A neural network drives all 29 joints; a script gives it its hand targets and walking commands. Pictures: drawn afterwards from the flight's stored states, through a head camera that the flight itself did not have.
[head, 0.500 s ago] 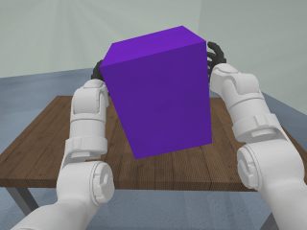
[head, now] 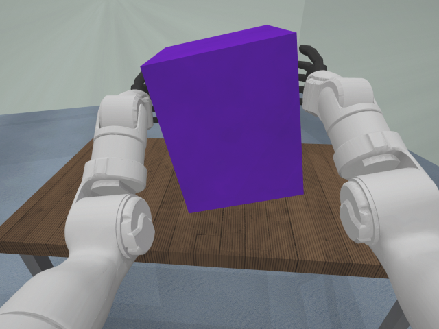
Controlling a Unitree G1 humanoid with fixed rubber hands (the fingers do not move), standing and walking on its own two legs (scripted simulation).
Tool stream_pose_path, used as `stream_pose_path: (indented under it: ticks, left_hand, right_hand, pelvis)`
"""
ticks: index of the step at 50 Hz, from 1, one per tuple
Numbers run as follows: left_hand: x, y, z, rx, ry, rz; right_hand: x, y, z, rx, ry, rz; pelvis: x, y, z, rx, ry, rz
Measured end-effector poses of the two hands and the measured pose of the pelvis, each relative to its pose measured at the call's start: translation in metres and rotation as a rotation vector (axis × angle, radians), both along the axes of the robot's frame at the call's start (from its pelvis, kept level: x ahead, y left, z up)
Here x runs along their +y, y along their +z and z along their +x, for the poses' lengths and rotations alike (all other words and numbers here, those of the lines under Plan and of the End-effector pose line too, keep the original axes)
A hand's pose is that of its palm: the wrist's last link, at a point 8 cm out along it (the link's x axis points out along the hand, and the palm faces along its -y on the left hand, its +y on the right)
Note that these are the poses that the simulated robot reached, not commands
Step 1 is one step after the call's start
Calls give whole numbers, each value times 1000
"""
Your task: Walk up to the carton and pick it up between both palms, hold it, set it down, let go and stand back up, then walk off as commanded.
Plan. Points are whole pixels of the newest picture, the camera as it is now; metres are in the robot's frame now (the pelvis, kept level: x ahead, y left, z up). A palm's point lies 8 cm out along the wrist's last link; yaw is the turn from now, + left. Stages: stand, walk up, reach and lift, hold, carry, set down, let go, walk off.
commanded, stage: hold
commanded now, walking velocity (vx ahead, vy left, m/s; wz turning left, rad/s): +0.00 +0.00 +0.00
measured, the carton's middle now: (229, 115) +0.39 +0.00 +0.29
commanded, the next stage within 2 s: none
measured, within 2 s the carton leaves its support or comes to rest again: neither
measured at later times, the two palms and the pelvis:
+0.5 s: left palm (139, 106) +0.38 +0.15 +0.31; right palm (306, 88) +0.38 -0.14 +0.34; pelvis +0.01 -0.01 +0.00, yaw +1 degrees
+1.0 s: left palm (143, 110) +0.38 +0.15 +0.30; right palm (310, 91) +0.38 -0.14 +0.34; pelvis +0.02 +0.01 +0.00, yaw +0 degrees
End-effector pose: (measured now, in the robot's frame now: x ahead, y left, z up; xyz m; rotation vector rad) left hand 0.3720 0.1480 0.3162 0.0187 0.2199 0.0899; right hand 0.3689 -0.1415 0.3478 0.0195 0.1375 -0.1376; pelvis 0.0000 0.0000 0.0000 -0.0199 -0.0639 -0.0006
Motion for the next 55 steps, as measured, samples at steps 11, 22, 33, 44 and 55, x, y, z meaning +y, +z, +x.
stream_pose_path:
  ticks: [11, 22, 33, 44, 55]
  left_hand:
    - [-5, 0, 5, 13, 9, -24]
    - [2, -5, 10, -18, 16, -37]
    - [16, -9, 15, -31, 19, -42]
    - [5, -20, 14, -33, -10, -14]
    - [6, 2, 7, -60, 10, -21]
  right_hand:
    - [-5, -1, 7, 17, 6, -10]
    - [2, -8, 12, -6, 12, -10]
    - [17, -3, 19, -16, 17, -4]
    - [6, -10, 12, -15, -8, 18]
    - [6, 1, 6, -41, 3, 16]
  pelvis:
    - [-12, 1, 4, 19, 13, 0]
    - [-11, 0, 9, 17, 18, -6]
    - [-3, 1, 17, 6, 31, -15]
    - [8, 1, 25, -24, 20, -24]
    - [9, 1, 20, -23, 1, -15]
